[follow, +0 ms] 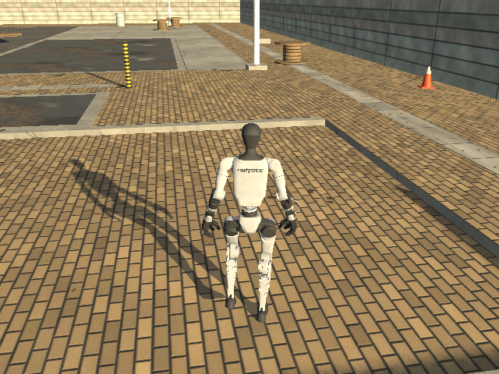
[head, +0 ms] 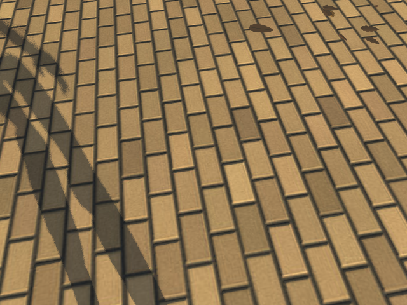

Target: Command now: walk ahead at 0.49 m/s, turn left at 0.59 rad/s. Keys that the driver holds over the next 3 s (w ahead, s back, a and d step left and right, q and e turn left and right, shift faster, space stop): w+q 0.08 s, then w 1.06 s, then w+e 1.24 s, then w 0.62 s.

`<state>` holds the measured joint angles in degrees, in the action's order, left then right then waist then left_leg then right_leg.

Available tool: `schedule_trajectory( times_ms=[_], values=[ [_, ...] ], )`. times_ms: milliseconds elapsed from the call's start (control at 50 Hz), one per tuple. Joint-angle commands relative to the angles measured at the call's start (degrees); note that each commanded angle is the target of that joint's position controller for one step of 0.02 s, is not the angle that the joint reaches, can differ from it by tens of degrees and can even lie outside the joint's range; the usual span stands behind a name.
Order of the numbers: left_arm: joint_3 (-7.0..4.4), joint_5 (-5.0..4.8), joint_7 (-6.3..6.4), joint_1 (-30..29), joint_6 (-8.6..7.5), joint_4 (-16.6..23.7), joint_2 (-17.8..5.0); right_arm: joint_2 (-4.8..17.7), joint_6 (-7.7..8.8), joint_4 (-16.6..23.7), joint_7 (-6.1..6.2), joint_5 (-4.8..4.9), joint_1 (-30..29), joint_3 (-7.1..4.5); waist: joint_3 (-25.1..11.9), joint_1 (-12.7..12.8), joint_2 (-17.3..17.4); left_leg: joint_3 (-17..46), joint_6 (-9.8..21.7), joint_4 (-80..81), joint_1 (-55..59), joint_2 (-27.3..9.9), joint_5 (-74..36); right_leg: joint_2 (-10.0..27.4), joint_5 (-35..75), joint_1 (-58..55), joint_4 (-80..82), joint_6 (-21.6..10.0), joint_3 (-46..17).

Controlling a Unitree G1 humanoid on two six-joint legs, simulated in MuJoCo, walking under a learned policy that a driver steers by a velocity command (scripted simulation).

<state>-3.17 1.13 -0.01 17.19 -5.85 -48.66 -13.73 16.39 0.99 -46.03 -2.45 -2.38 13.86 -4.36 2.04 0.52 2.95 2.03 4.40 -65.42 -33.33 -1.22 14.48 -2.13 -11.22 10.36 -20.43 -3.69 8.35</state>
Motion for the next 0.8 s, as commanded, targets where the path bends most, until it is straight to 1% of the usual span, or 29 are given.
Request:
schedule_trajectory(
  times_ms=[20, 60, 100, 120, 160, 200, 220, 240, 260, 280, 300, 320, 340, 360, 380, 400, 420, 440, 460, 480, 500, 520, 560, 600, 660, 720, 760, 780, 800],
  values=[
    [-0.53, -0.16, -0.24, 1.79, -1.44, 1.85, -4.05, -0.06, -0.3, 4.03, -1.06, -0.14, -0.69, 0.52, 0.17, -1.11, -6.43, 1.61, -0.68, 1.14, -7.6, -3.09, -5.78, 17.03, 13.06, -3.14, 12.18, -6.22, -10.48],
    [-0.47, -0.07, -0.31, 3.03, -1.32, 1.11, -4.2, -0.51, -0.08, 5.53, -1.36, 0.21, -4.85, 0.97, 1.08, -0.57, -6.24, -0.01, -1.06, 6.98, -8.45, -2.91, -10.38, 15.68, 16.5, -3.72, 12.15, -5.48, -6.11],
    [-0.33, -0.1, -0.3, 4.34, -1.22, 0.39, -4.39, -1.48, 0.32, 6.74, -1.77, 0.37, -9.21, 1.7, 1.77, 0.47, -6.46, -2.19, -0.87, 15.07, -5.61, -2.4, -14.83, 14.3, 19.3, -3.2, 11.71, -4.51, -2.47],
    [-0.28, -0.11, -0.22, 5.61, -1.17, -0.17, -4.68, -1.96, 0.5, 7.45, -1.94, 0.35, -11.57, 2.07, 2.2, 1.17, -6.57, -3.51, -0.6, 19.06, -3.92, -1.96, -15.67, 14.28, 20.15, -3.26, 11.81, -4.3, -1.56],
    [-0.31, -0.07, 0.02, 8.06, -0.85, -1.42, -5.77, -2.11, 0.64, 8.28, -2.06, 0.28, -14.81, 2.5, 3.04, 2.17, -6.75, -5.69, 0.06, 24.71, -1.59, -1.13, -14.26, 15.21, 21.34, -5.46, 11.95, -4.37, -0.81],
    [-0.29, -0.03, 0.31, 10.54, -0.16, -3.07, -6.53, -1.68, 0.79, 8.69, -1.73, 0.0, -16.54, 2.6, 3.61, 2.59, -6.82, -6.77, 1.25, 28.65, -0.56, -0.16, -10.36, 16.68, 24.93, -10.03, 10.59, -4.7, -0.73],
    [-0.26, -0.03, 0.46, 11.27, 0.28, -3.83, -6.97, -1.3, 0.89, 8.63, -1.45, -0.24, -16.6, 2.53, 3.43, 2.32, -7.01, -7.53, 2.11, 30.3, 0.68, 0.79, -7.52, 17.2, 30.25, -12.39, 8.61, -4.75, -0.39],
    [-0.28, -0.04, 0.6, 11.62, 0.7, -4.49, -7.64, -0.86, 1.05, 8.18, -1.1, -0.45, -15.54, 2.38, 2.44, 1.47, -7.73, -8.48, 3.11, 31.66, 3.52, 2.38, -4.42, 17.53, 39.31, -14.18, 5.12, -4.61, 0.21],
    [-0.33, -0.02, 0.71, 11.85, 1.15, -5.1, -8.43, -0.18, 1.34, 6.96, -0.74, -0.64, -12.22, 2.06, 0.16, -0.25, -8.53, -9.12, 4.26, 33.19, 8.24, 4.27, -2.03, 17.61, 47.74, -15.47, -0.62, -4.35, 0.86],
    [-0.25, -0.26, 0.79, 11.76, 1.67, -5.51, -8.81, 0.83, 1.93, 4.34, -0.34, -0.91, -4.98, 1.48, -3.92, -3.58, -8.01, -9.5, 5.64, 37.27, 17.43, 6.11, -3.26, 16.82, 50.19, -14.38, -9.68, -3.63, 2.39],
    [0.11, -0.6, 0.85, 11.36, 1.8, -4.99, -8.17, 3.37, 2.51, 1.01, 0.33, -1.68, 4.28, 0.41, -9.52, -7.27, -6.84, -5.76, 7.44, 37.99, 32.19, 3.56, -4.69, 15.49, 41.08, -6.13, -21.23, -2.58, 3.21],
    [1.41, -2.07, 0.11, 12.11, 1.45, -1.64, -3.21, 9.26, 2.65, -0.12, 1.35, -2.72, 12.45, -1.17, -18.54, -9.14, 3.25, 16.33, 12.77, 38.46, 52.11, -13.7, 0.87, 10.46, 14.81, 13.66, -41.74, -0.14, 4.52],
    [0.54, -2.02, -0.18, 12.55, 1.41, -1.09, -4.86, 11.19, 1.97, -0.68, 1.78, -0.11, 13.77, -1.84, -23.2, -7.8, 7.34, 37.61, 17.38, 46.27, 55.9, -23.46, -6.56, 1.85, -19.1, 24.72, -56.62, 1.09, -1.91],
    [-0.48, -1.29, -0.04, 5.88, 1.49, 0.38, -7.51, 9.98, 1.73, -1.01, 2.07, 1.16, 10.21, -1.64, -15.25, -6.93, 0.98, 27.82, 15.29, 46.29, 50.66, -19.88, -12.3, 5.2, -14.34, 30.09, -57.32, 0.5, -7.87],
    [0.12, -1.5, -0.29, 3.16, 0.92, 1.07, -5.62, 6.94, 2.16, -1.26, 2.13, 1.43, 6.46, -0.91, -8.45, -5.1, 0.05, 20.29, 13.63, 47.83, 42.17, -17.45, -16.72, 6.84, -10.37, 29.77, -54.1, 0.18, -8.52],
    [0.18, -1.15, -0.43, 3.54, 1.02, 0.28, -4.66, 4.26, 2.57, -1.43, 1.99, 1.4, 3.67, -0.19, -4.52, -2.48, -1.96, 15.23, 10.8, 49.99, 35.26, -14.45, -18.87, 8.49, -8.19, 26.79, -49.14, 0.22, -8.69],
    [0.16, -0.01, -0.6, 4.77, 1.89, -0.34, -4.05, 2.4, 3.0, -1.86, 2.0, 1.7, 1.95, 0.38, -2.54, -0.24, -1.26, 11.67, 9.0, 51.76, 30.23, -12.01, -19.7, 9.22, -7.26, 23.56, -46.02, 0.75, -8.84],
    [0.31, 0.71, -0.92, 6.83, 2.85, -1.47, -2.96, 1.32, 3.41, -2.04, 1.99, 1.64, 1.24, 0.73, -2.4, 0.98, -0.42, 9.4, 8.34, 53.32, 27.3, -10.73, -19.39, 9.19, -6.44, 20.58, -44.56, 1.24, -8.66],
    [0.22, 1.01, -1.29, 7.09, 3.47, -1.73, -2.57, 1.11, 3.94, -2.6, 1.95, 1.7, 2.1, 0.84, -2.37, 1.33, -0.37, 8.47, 8.61, 54.41, 26.25, -10.04, -20.65, 8.78, -5.72, 19.77, -44.1, 1.57, -8.09],
    [0.11, 1.1, -1.63, 6.43, 3.82, -1.54, -2.34, 1.64, 4.34, -3.4, 1.94, 1.99, 3.07, 0.75, -1.79, 1.74, -0.24, 7.34, 8.84, 55.54, 25.69, -9.51, -21.14, 8.78, -4.43, 20.48, -43.09, 1.91, -7.73],
    [0.02, 1.16, -1.86, 4.55, 4.01, -0.96, -2.27, 2.31, 4.6, -4.13, 1.95, 2.17, 4.01, 0.6, -0.79, 1.73, 0.05, 6.43, 8.99, 56.79, 25.3, -9.19, -20.5, 9.09, -2.41, 22.04, -41.64, 2.28, -7.47],
    [-0.03, 1.16, -1.97, 1.85, 4.11, -0.09, -2.35, 2.63, 4.72, -4.82, 1.96, 2.18, 5.11, 0.54, 0.47, 1.31, 0.24, 5.7, 9.02, 57.9, 25.22, -8.95, -19.95, 9.53, -0.04, 24.08, -39.78, 2.69, -7.22],
    [-0.05, 0.97, -1.98, -3.5, 4.13, 1.54, -2.61, 2.24, 4.7, -6.04, 1.94, 2.08, 7.36, 0.76, 2.34, 0.19, 0.22, 4.5, 8.75, 58.86, 26.34, -8.33, -20.42, 9.93, 4.49, 27.55, -34.91, 3.33, -6.84],
    [0.25, 0.69, -2.02, -7.85, 3.94, 2.83, -2.29, 2.2, 4.73, -6.97, 1.9, 2.01, 9.01, 0.96, 2.98, -0.78, 0.25, 3.05, 8.16, 58.84, 27.57, -7.75, -22.01, 9.46, 8.52, 27.96, -28.8, 3.44, -6.27],
    [0.78, 0.37, -2.06, -13.56, 3.72, 4.45, -1.93, 2.99, 4.86, -8.56, 2.12, 1.81, 12.01, 1.05, 3.64, -2.48, 0.5, 1.83, 7.53, 58.55, 30.54, -8.18, -24.37, 7.89, 12.16, 26.69, -21.13, 2.65, -5.02],
    [0.78, 0.35, -1.95, -17.63, 3.5, 6.06, -2.76, 3.69, 4.65, -10.28, 2.7, 1.37, 14.48, 1.1, 4.82, -3.36, 0.5, 2.06, 7.32, 57.34, 35.88, -10.19, -26.73, 6.68, 10.73, 26.87, -16.44, 0.92, -4.69],
    [0.58, 0.43, -1.85, -17.8, 3.13, 6.53, -3.31, 4.4, 4.45, -11.09, 3.17, 1.1, 14.42, 0.99, 4.98, -2.65, 0.29, 1.88, 6.87, 54.81, 39.1, -11.44, -31.99, 5.56, 6.8, 25.37, -14.03, -0.74, -4.3],
    [0.39, 0.4, -1.66, -15.93, 2.86, 6.08, -3.55, 4.84, 4.42, -11.22, 3.35, 0.99, 13.44, 0.94, 4.11, -1.41, 0.47, 1.08, 6.17, 51.98, 39.57, -11.41, -38.67, 4.26, 4.41, 21.72, -12.62, -1.74, -3.67],
    [-0.02, 0.38, -1.26, -11.89, 2.57, 4.81, -4.18, 5.47, 4.38, -11.38, 3.47, 0.83, 12.56, 0.81, 1.86, 0.45, 0.92, 0.33, 5.33, 46.99, 39.58, -11.02, -46.95, 2.27, 2.07, 15.78, -11.63, -2.73, -2.83]
  ],
)
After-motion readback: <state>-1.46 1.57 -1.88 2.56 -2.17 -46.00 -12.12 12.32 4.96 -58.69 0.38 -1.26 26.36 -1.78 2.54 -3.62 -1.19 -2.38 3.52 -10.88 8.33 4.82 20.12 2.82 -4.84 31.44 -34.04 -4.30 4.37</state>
